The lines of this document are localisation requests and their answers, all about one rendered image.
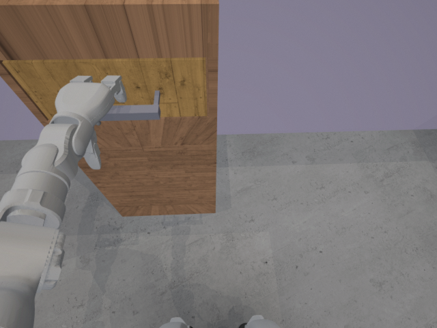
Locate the handle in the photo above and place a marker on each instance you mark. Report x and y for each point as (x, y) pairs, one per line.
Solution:
(135, 112)

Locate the cabinet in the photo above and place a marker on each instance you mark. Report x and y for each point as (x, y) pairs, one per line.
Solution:
(148, 167)

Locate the drawer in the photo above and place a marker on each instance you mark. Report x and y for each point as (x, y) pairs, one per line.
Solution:
(181, 81)

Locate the left robot forearm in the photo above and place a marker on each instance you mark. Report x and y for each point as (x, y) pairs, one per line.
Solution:
(38, 194)

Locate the robot left upper arm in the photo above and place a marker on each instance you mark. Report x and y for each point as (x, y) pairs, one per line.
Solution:
(30, 261)

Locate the robot shin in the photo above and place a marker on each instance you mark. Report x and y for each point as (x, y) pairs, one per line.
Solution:
(177, 319)
(256, 317)

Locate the left robot hand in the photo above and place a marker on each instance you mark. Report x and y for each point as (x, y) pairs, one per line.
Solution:
(91, 101)

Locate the left robot shin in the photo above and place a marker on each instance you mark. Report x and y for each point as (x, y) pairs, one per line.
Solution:
(177, 319)

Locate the right robot shin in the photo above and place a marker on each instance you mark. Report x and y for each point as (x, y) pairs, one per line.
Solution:
(256, 317)

